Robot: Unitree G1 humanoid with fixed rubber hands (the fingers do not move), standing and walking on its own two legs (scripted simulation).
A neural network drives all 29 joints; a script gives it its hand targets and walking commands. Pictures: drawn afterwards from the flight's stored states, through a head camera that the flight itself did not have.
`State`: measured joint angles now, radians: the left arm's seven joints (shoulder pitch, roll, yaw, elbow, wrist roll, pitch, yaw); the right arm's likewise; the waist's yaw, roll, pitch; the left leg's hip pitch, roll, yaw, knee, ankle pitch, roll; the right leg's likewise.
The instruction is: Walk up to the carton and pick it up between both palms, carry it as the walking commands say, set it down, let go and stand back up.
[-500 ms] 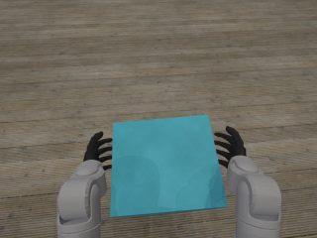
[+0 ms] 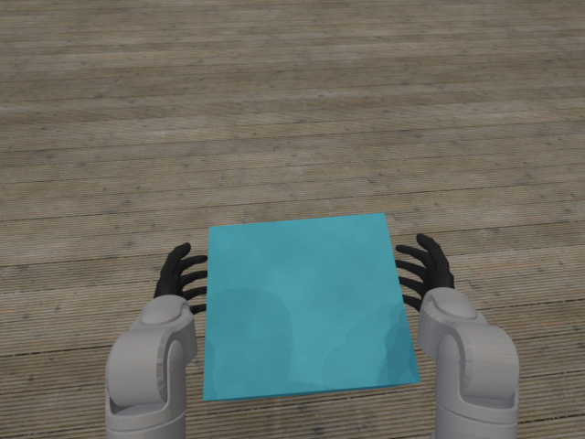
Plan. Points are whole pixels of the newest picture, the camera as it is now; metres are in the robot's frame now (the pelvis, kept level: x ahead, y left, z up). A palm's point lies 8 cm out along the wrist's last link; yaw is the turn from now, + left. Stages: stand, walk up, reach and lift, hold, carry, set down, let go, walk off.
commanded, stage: carry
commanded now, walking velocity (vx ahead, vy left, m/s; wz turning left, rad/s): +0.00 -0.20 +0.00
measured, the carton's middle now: (304, 312) +0.29 +0.00 +0.01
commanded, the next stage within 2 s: none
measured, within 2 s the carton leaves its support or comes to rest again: neither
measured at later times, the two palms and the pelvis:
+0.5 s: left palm (246, 330) +0.23 +0.07 +0.09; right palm (521, 323) +0.24 -0.24 +0.10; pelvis -0.03 -0.09 +0.00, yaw +0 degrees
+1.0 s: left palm (316, 360) +0.20 -0.01 +0.09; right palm out of the picture +0.20 -0.31 +0.10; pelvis -0.06 -0.16 +0.00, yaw -1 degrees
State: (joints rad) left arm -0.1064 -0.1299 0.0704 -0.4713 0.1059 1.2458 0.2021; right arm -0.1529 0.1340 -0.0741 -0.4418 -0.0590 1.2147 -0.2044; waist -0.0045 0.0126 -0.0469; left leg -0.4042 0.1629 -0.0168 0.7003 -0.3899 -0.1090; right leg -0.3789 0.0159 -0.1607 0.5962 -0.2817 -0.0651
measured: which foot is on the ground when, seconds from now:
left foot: up 0.00-0.22, down 0.24-0.44, up 0.46-0.74, down 0.76-0.96, up 0.98-1.00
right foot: down 0.00-0.26, up 0.28-0.40, down 0.42-0.78, up 0.80-0.92, down 0.94-1.00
